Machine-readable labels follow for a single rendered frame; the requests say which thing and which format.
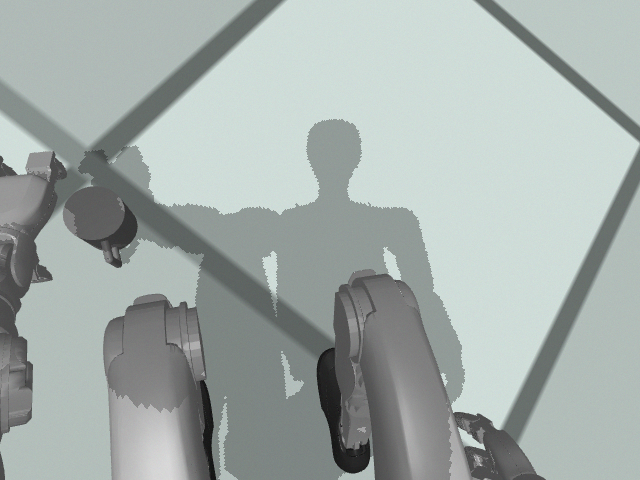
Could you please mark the left robot hand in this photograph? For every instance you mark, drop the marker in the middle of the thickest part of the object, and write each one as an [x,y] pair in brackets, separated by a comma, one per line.
[28,201]

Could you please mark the left robot arm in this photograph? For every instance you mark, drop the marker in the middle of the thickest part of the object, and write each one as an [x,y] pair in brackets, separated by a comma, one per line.
[17,258]

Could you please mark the mug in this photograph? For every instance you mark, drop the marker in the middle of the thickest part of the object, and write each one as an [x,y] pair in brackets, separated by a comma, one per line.
[98,216]

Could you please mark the left robot foot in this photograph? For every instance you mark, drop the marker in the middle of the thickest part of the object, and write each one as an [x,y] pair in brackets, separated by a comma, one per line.
[207,435]

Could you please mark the right robot hand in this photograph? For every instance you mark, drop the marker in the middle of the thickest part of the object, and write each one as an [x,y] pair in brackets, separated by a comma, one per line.
[503,458]

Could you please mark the right robot foot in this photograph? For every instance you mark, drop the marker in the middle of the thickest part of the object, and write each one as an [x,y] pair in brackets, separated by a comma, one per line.
[349,460]

